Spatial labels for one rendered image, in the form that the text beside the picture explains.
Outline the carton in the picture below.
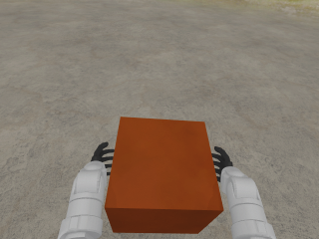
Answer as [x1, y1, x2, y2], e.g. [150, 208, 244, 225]
[104, 117, 224, 234]

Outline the robot right hand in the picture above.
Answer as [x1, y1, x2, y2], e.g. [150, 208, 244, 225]
[211, 146, 233, 182]

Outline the left robot forearm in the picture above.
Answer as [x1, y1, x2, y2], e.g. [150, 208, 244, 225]
[57, 160, 107, 239]

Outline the robot left hand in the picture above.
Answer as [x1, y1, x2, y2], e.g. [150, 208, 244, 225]
[91, 141, 115, 176]

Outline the right robot forearm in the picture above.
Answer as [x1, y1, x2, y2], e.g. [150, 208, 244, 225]
[220, 166, 277, 239]

